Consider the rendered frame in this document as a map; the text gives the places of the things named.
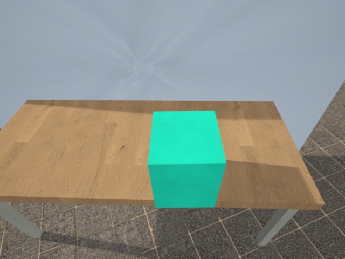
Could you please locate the table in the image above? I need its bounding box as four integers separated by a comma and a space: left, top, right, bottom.
0, 100, 325, 246

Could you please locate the carton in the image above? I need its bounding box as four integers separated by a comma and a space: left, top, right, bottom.
148, 111, 226, 208

